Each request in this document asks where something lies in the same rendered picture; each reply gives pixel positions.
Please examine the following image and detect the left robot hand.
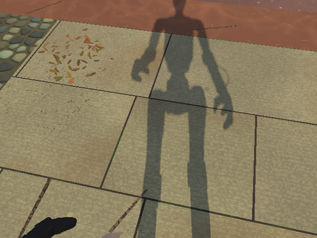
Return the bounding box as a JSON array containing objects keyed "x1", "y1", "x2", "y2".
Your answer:
[{"x1": 22, "y1": 217, "x2": 77, "y2": 238}]

